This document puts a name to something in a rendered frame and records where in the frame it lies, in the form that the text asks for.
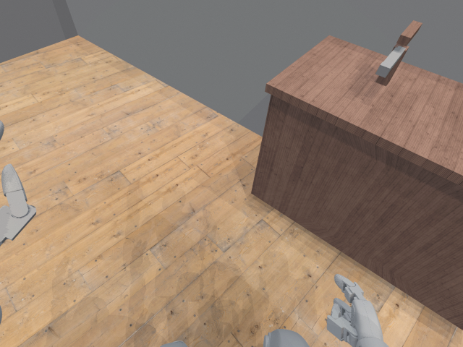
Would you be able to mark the left robot hand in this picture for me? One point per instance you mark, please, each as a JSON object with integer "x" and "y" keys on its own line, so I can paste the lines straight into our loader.
{"x": 15, "y": 217}

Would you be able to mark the robot right thigh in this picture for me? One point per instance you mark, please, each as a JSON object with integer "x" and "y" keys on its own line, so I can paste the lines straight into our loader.
{"x": 284, "y": 338}

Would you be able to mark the counter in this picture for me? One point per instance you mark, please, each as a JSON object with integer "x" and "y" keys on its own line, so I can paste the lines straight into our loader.
{"x": 371, "y": 165}

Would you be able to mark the tap lever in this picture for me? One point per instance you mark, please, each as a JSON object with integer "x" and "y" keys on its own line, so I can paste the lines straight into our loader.
{"x": 386, "y": 66}

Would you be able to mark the right robot hand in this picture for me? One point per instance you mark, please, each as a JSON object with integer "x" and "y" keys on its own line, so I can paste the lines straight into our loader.
{"x": 352, "y": 324}

